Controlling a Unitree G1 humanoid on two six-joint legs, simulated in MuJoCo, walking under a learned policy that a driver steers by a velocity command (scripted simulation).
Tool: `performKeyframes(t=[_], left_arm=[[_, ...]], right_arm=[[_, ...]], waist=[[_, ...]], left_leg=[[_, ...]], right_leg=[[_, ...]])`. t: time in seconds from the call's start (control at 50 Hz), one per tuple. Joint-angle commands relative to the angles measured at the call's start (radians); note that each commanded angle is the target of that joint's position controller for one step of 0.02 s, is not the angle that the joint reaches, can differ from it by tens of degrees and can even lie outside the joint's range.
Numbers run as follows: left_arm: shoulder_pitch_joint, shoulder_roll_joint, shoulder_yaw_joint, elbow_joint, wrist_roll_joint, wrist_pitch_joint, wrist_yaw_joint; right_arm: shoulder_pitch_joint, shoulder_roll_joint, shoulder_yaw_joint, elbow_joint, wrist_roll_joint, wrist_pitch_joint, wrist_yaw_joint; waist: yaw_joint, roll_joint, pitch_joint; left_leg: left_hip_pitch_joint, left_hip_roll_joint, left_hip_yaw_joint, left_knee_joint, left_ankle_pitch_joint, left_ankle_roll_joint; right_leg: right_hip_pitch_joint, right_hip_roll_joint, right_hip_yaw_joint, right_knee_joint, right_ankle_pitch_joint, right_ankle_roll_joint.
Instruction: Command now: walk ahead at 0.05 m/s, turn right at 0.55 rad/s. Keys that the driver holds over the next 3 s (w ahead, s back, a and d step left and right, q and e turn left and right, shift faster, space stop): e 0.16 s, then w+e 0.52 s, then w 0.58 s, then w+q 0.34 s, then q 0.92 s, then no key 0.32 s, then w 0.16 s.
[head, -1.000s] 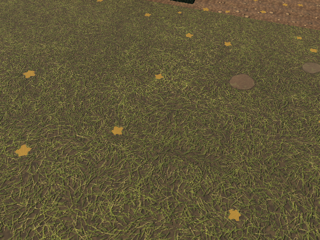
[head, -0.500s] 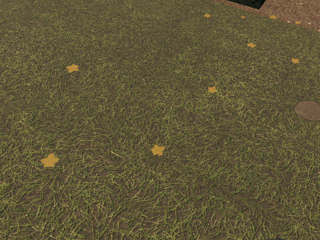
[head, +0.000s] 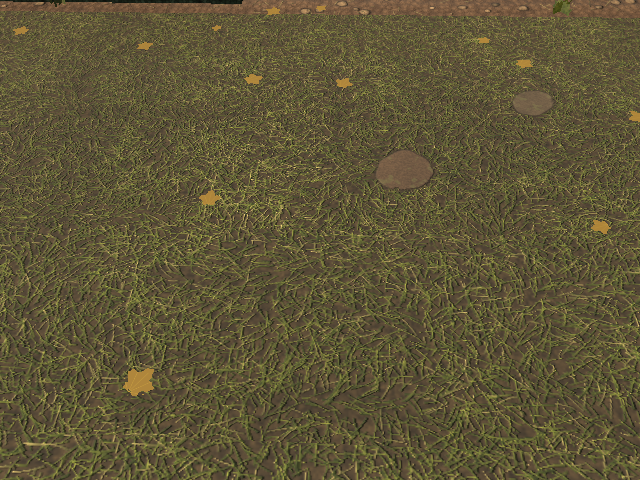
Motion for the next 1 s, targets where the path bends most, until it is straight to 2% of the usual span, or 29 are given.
performKeyframes(t=[0.02, 0.04, 0.06, 0.08, 0.1, 0.12, 0.14, 0.18, 0.22, 0.26, 0.34, 0.4, 0.44, 0.48, 0.52, 0.54, 0.56, 0.58, 0.6, 0.62, 0.64, 0.66, 0.68, 0.7, 0.76, 0.84, 0.88, 0.96, 1.0], left_arm=[[0.059, 0.2, 0.073, -0.057, -0.029, -0.04, 0.024], [0.266, 0.262, 0.085, -0.036, -0.027, -0.047, 0.035], [0.339, 0.257, 0.096, 0.019, 0.015, -0.074, 0.041], [0.314, 0.244, 0.103, 0.023, 0.008, -0.082, 0.039], [0.217, 0.219, 0.098, -0.002, -0.024, -0.08, 0.033], [0.139, 0.191, 0.091, -0.023, -0.047, -0.072, 0.027], [0.089, 0.174, 0.083, -0.045, -0.044, -0.058, 0.025], [0.056, 0.146, 0.067, -0.062, -0.019, -0.037, 0.016], [0.078, 0.13, 0.056, -0.057, -0.018, -0.035, 0.007], [0.114, 0.128, 0.05, -0.05, -0.014, -0.044, 0.002], [0.169, 0.148, 0.046, -0.035, -0.023, -0.061, -0.011], [0.184, 0.157, 0.042, -0.041, -0.024, -0.053, -0.013], [0.175, 0.158, 0.038, -0.045, -0.022, -0.043, -0.016], [0.144, 0.163, 0.036, -0.045, -0.018, -0.03, -0.025], [0.117, 0.158, 0.033, -0.037, -0.001, -0.021, -0.036], [0.107, 0.135, 0.026, -0.031, 0.008, -0.021, -0.035], [0.097, 0.092, 0.012, -0.033, 0.02, -0.024, -0.033], [0.049, -0.003, -0.014, -0.076, 0.036, -0.038, -0.034], [0.027, -0.015, -0.012, -0.063, 0.055, -0.054, -0.032], [0.034, 0.04, -0.001, -0.026, 0.046, -0.048, -0.019], [0.081, 0.07, 0.008, 0.018, 0.041, -0.038, -0.008], [0.093, 0.068, 0.009, 0.038, 0.038, -0.029, -0.005], [0.083, 0.05, 0.003, 0.039, 0.04, -0.024, -0.01], [0.046, 0.032, -0.004, 0.034, 0.037, -0.023, -0.023], [-0.092, 0.0, -0.021, -0.002, 0.011, -0.023, -0.06], [-0.19, -0.008, -0.035, -0.055, 0.021, -0.007, -0.045], [-0.217, 0.036, -0.022, -0.071, 0.021, -0.004, -0.042], [-0.248, 0.057, -0.008, -0.092, 0.017, 0.003, -0.026], [-0.16, 0.09, 0.011, -0.08, -0.007, -0.005, -0.015]], right_arm=[[0.073, -0.034, -0.009, -0.096, 0.005, 0.008, -0.012], [-0.101, -0.029, 0.007, -0.197, -0.003, -0.006, -0.006], [-0.213, -0.027, 0.023, -0.2, -0.003, -0.008, 0.02], [-0.199, -0.062, 0.011, -0.181, 0.004, -0.009, 0.021], [-0.138, -0.13, -0.013, -0.157, 0.009, -0.011, 0.011], [-0.108, -0.161, -0.023, -0.139, 0.009, -0.013, -0.001], [-0.091, -0.147, -0.021, -0.133, 0.003, -0.011, -0.006], [-0.029, -0.11, -0.016, -0.096, -0.01, 0.005, 0.005], [0.009, -0.07, -0.003, -0.064, -0.014, 0.029, 0.028], [-0.028, -0.072, 0.005, -0.063, -0.013, 0.045, 0.039], [-0.126, -0.071, 0.031, -0.079, -0.01, 0.045, 0.028], [-0.136, -0.074, 0.048, -0.072, -0.01, 0.03, 0.026], [-0.121, -0.074, 0.058, -0.064, -0.008, 0.013, 0.027], [-0.08, -0.079, 0.063, -0.053, 0.003, -0.007, 0.034], [-0.046, -0.091, 0.065, -0.051, 0.01, -0.03, 0.039], [0.009, -0.099, 0.067, -0.042, 0.011, -0.043, 0.037], [0.128, -0.131, 0.063, -0.015, 0.0, -0.057, 0.031], [0.301, -0.192, 0.049, 0.009, -0.018, -0.072, 0.014], [0.277, -0.214, 0.053, 0.015, -0.029, -0.069, 0.03], [0.213, -0.169, 0.06, 0.018, -0.02, -0.055, 0.049], [0.138, -0.105, 0.075, -0.004, 0.005, -0.046, 0.055], [0.099, -0.041, 0.099, -0.018, 0.012, -0.045, 0.051], [0.093, 0.0, 0.118, -0.016, 0.003, -0.047, 0.038], [0.1, 0.004, 0.123, -0.011, -0.01, -0.047, 0.026], [0.207, -0.074, 0.109, 0.045, -0.028, -0.056, 0.034], [0.291, -0.087, 0.108, 0.128, -0.022, -0.046, 0.086], [0.281, -0.099, 0.106, 0.144, -0.027, -0.041, 0.105], [0.306, -0.118, 0.095, 0.178, -0.044, -0.022, 0.111], [0.272, -0.174, 0.078, 0.171, -0.036, -0.017, 0.104]], waist=[[0.006, -0.177, -0.207], [0.122, -0.21, -0.311], [0.164, -0.058, -0.206], [0.141, -0.032, -0.144], [0.082, -0.072, -0.131], [0.047, -0.086, -0.109], [0.008, -0.073, -0.099], [-0.036, -0.014, -0.12], [-0.028, -0.018, -0.07], [0.005, -0.039, -0.029], [0.07, -0.048, -0.02], [0.102, -0.05, -0.008], [0.1, -0.052, 0.005], [0.066, -0.043, 0.016], [0.035, -0.05, 0.02], [0.007, -0.039, 0.01], [-0.045, 0.02, -0.014], [-0.108, 0.193, -0.071], [-0.079, 0.144, 0.051], [-0.039, 0.047, 0.098], [-0.018, 0.088, 0.077], [-0.007, 0.138, 0.087], [0.01, 0.139, 0.075], [0.009, 0.116, 0.064], [-0.033, 0.088, 0.073], [-0.024, 0.102, 0.09], [-0.005, 0.107, 0.09], [0.022, 0.121, 0.072], [0.092, 0.128, 0.024]], left_leg=[[-0.132, 0.015, 0.001, 0.181, -0.203, 0.015], [-0.397, -0.114, -0.163, 0.401, -0.499, -0.019], [-0.608, -0.115, -0.349, 0.466, -0.499, 0.007], [-0.682, -0.097, -0.403, 0.525, -0.439, 0.007], [-0.626, -0.069, -0.426, 0.584, -0.393, 0.014], [-0.542, -0.06, -0.436, 0.614, -0.364, 0.022], [-0.46, -0.066, -0.445, 0.612, -0.303, 0.03], [-0.344, -0.097, -0.442, 0.578, -0.127, 0.04], [-0.309, -0.113, -0.438, 0.528, -0.004, 0.035], [-0.381, -0.119, -0.447, 0.444, 0.011, 0.021], [-0.445, -0.105, -0.457, 0.267, -0.052, -0.002], [-0.4, -0.127, -0.427, 0.171, -0.087, 0.002], [-0.332, -0.146, -0.409, 0.099, -0.065, 0.013], [-0.203, -0.167, -0.388, -0.024, 0.015, 0.033], [-0.036, -0.17, -0.392, -0.094, 0.07, 0.066], [0.056, -0.145, -0.411, -0.099, 0.079, 0.091], [0.182, -0.066, -0.505, -0.125, 0.061, 0.156], [0.418, 0.141, -0.846, -0.207, -0.064, 0.364], [0.429, 0.294, -1.103, -0.316, -0.11, 0.466], [0.402, 0.273, -0.972, -0.338, -0.162, 0.404], [0.35, 0.188, -0.822, -0.338, -0.206, 0.332], [0.29, 0.151, -0.734, -0.356, -0.139, 0.289], [0.241, 0.124, -0.647, -0.352, 0.033, 0.264], [0.196, 0.095, -0.573, -0.351, 0.192, 0.256], [0.16, 0.059, -0.428, -0.372, 0.447, 0.282], [0.129, 0.066, -0.361, -0.358, 0.674, 0.298], [0.166, 0.078, -0.364, -0.347, 0.713, 0.295], [0.219, 0.092, -0.329, -0.268, 0.849, 0.273], [0.146, 0.071, -0.282, -0.108, 1.081, 0.237]], right_leg=[[0.377, -0.129, 0.217, -0.124, 0.618, -0.258], [0.615, -0.27, 0.586, -0.23, 0.512, -0.388], [0.656, -0.267, 0.579, -0.23, 0.46, -0.342], [0.618, -0.255, 0.515, -0.227, 0.501, -0.31], [0.519, -0.242, 0.45, -0.238, 0.589, -0.315], [0.391, -0.228, 0.403, -0.273, 0.618, -0.317], [0.28, -0.202, 0.367, -0.314, 0.595, -0.304], [0.173, -0.163, 0.321, -0.367, 0.477, -0.283], [0.106, -0.123, 0.325, -0.443, 0.079, -0.256], [0.164, -0.123, 0.391, -0.463, -0.164, -0.238], [0.292, -0.147, 0.497, -0.424, -0.305, -0.244], [0.294, -0.139, 0.547, -0.406, -0.376, -0.253], [0.268, -0.13, 0.573, -0.396, -0.386, -0.262], [0.209, -0.105, 0.575, -0.36, -0.386, -0.263], [0.128, -0.062, 0.579, -0.313, -0.358, -0.256], [0.075, -0.036, 0.582, -0.261, -0.345, -0.236], [-0.013, 0.028, 0.558, -0.12, -0.359, -0.19], [-0.293, 0.189, 0.402, 0.155, -0.415, -0.093], [-0.541, 0.221, 0.353, 0.341, -0.371, -0.049], [-0.585, 0.13, 0.315, 0.421, -0.287, -0.047], [-0.52, 0.095, 0.245, 0.468, -0.215, -0.047], [-0.495, 0.074, 0.206, 0.493, -0.138, -0.057], [-0.443, 0.045, 0.179, 0.489, -0.075, -0.067], [-0.394, 0.033, 0.15, 0.464, -0.024, -0.067], [-0.37, 0.023, 0.076, 0.312, 0.127, -0.027], [-0.284, 0.024, 0.029, 0.107, 0.181, -0.002], [-0.266, 0.04, 0.04, 0.041, 0.189, -0.015], [-0.171, 0.087, -0.018, 0.076, 0.036, -0.057], [0.068, 0.139, -0.073, 0.034, 0.046, -0.083]])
